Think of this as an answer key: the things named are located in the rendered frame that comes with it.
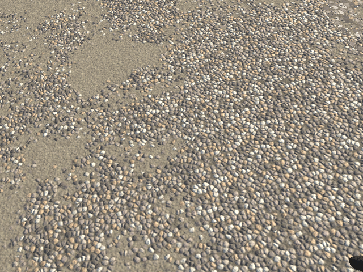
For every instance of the robot right hand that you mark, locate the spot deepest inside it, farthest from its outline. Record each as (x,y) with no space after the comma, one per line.
(357,262)

